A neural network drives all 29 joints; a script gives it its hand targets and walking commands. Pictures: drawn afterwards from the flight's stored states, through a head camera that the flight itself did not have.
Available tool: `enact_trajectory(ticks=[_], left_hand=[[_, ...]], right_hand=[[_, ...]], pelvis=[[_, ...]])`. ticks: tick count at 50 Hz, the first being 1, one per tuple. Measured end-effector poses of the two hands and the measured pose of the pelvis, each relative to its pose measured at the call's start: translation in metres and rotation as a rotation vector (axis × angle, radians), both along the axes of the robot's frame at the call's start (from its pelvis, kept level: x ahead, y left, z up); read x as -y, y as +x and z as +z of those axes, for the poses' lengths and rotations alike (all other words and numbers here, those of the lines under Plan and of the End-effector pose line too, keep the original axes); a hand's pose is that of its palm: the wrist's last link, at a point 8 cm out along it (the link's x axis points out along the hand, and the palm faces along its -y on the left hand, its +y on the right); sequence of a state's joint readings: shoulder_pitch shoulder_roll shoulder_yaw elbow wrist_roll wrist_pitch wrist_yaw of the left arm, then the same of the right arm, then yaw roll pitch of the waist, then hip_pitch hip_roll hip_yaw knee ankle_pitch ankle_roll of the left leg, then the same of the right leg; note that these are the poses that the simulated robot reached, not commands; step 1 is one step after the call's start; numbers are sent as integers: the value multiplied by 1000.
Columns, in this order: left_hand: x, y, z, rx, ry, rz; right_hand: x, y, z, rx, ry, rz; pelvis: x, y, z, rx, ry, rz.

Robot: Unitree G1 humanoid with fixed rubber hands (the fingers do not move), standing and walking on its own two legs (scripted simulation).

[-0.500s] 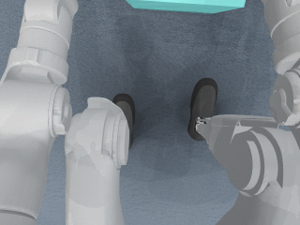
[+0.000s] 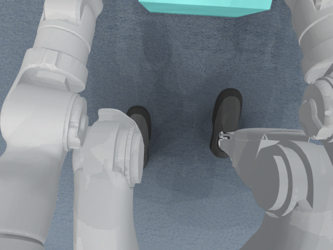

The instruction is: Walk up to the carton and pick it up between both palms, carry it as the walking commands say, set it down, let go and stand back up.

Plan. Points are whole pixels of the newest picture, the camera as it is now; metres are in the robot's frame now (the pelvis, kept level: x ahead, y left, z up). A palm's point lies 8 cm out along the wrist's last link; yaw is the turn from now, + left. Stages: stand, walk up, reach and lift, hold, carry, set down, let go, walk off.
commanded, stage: reach and lift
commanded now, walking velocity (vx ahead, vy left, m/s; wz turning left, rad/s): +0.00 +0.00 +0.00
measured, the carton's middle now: out of the picture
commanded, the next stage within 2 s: none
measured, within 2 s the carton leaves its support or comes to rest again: leaves its support in 1.08 s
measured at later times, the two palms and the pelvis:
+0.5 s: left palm out of the picture +0.55 +0.13 -0.21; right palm out of the picture +0.55 -0.17 -0.22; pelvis +0.00 +0.00 +0.00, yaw +0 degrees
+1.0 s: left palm out of the picture +0.56 +0.14 -0.21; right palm out of the picture +0.55 -0.16 -0.22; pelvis +0.00 +0.00 -0.01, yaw +0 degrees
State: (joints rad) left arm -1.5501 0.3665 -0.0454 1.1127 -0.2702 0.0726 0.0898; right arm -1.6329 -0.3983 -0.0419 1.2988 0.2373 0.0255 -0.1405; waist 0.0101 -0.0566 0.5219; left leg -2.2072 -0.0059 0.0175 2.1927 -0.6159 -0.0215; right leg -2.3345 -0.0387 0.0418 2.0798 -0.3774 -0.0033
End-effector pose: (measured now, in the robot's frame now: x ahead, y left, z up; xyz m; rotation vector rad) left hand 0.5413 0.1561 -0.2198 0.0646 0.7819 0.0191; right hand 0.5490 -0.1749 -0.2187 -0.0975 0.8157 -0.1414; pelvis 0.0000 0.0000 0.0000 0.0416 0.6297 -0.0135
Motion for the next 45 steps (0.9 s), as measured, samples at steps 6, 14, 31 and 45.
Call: enact_trajectory(ticks=[6, 14, 31, 45], left_hand=[[19, 9, 7, 25, -35, -24], [28, 13, 9, 29, -38, -32], [21, 14, 10, -6, -66, -34], [21, 15, 11, -15, -48, -47]], right_hand=[[-1, 0, 0, 2, -5, 4], [-4, 1, 0, 4, -1, 17], [-8, 2, 0, -24, 36, 39], [-9, 3, 1, -38, 26, 37]], pelvis=[[0, 0, 0, 0, 0, 0], [0, 0, 0, 0, 0, 1], [1, 1, -8, 22, 0, 4], [1, 1, -8, 23, 0, 5]])
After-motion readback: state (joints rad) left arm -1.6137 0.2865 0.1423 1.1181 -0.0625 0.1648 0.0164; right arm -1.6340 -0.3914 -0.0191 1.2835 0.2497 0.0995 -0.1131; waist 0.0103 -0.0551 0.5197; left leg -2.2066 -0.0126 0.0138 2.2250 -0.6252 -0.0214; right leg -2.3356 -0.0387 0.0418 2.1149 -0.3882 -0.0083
